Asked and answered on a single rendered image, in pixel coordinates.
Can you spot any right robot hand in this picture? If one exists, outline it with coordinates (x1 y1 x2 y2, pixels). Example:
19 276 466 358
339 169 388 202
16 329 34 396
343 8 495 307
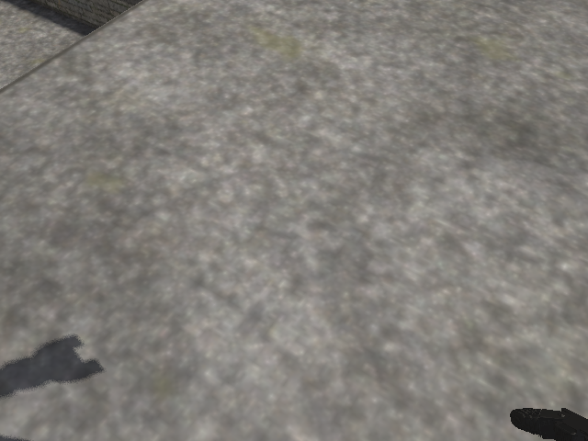
510 408 588 441

